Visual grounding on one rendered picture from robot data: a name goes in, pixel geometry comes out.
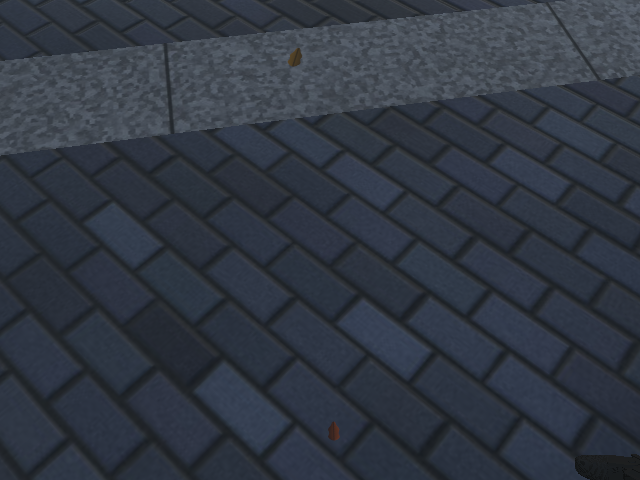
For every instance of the robot right hand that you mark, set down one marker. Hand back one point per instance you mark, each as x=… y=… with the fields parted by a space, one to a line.
x=608 y=467

